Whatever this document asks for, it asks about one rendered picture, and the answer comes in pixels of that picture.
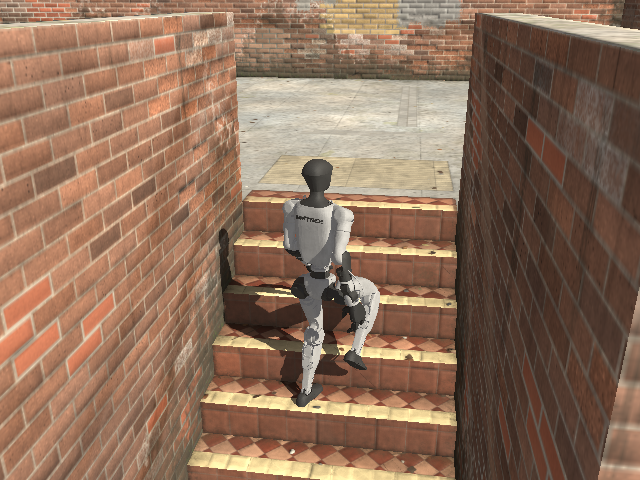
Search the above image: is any robot right upper arm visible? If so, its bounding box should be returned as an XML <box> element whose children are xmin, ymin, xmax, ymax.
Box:
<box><xmin>331</xmin><ymin>205</ymin><xmax>354</xmax><ymax>265</ymax></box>

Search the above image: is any right robot shin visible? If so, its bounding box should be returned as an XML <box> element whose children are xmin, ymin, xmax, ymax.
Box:
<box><xmin>351</xmin><ymin>291</ymin><xmax>380</xmax><ymax>356</ymax></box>

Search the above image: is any left robot hand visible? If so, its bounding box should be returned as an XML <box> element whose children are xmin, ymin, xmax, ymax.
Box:
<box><xmin>304</xmin><ymin>264</ymin><xmax>333</xmax><ymax>272</ymax></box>

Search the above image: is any right robot hand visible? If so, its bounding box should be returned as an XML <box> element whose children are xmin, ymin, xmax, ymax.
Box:
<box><xmin>342</xmin><ymin>302</ymin><xmax>366</xmax><ymax>333</ymax></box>

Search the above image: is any left robot forearm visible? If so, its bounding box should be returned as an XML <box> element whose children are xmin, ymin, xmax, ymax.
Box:
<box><xmin>285</xmin><ymin>249</ymin><xmax>311</xmax><ymax>266</ymax></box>

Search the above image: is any right robot forearm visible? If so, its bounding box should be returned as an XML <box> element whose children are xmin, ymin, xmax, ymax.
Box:
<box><xmin>336</xmin><ymin>251</ymin><xmax>359</xmax><ymax>307</ymax></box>

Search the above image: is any robot left upper arm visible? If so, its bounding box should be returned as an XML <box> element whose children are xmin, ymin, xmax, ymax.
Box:
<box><xmin>282</xmin><ymin>198</ymin><xmax>301</xmax><ymax>251</ymax></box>

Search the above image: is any robot head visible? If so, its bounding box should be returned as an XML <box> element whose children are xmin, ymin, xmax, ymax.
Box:
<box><xmin>300</xmin><ymin>159</ymin><xmax>333</xmax><ymax>208</ymax></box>

